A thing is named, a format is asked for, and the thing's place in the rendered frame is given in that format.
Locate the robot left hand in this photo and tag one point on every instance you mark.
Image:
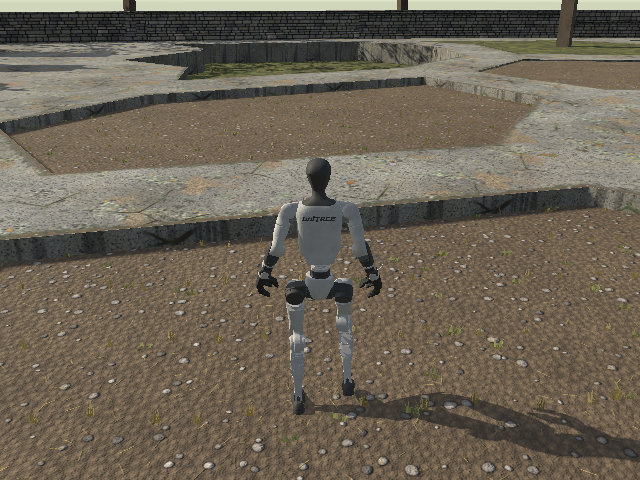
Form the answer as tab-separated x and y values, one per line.
267	282

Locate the right robot forearm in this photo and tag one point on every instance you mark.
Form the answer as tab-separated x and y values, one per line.
368	264

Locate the humanoid robot torso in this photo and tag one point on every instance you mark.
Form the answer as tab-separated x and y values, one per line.
319	237

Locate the robot left upper arm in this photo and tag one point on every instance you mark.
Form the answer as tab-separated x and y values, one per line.
288	211

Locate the left robot forearm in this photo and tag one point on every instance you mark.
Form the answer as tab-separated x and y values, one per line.
268	264

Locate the robot right hand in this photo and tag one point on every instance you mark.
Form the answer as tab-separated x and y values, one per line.
376	283

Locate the robot left foot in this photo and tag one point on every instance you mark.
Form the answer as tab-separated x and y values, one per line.
298	408

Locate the robot right upper arm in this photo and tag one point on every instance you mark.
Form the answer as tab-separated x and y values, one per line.
351	211

